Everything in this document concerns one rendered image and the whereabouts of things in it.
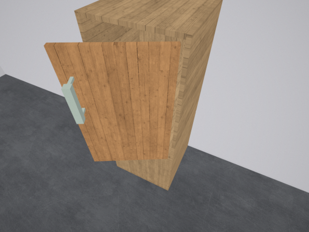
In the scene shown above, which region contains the handle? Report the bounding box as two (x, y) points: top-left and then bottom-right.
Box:
(61, 77), (85, 124)

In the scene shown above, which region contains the cupboard door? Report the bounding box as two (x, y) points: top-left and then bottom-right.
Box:
(44, 42), (181, 161)

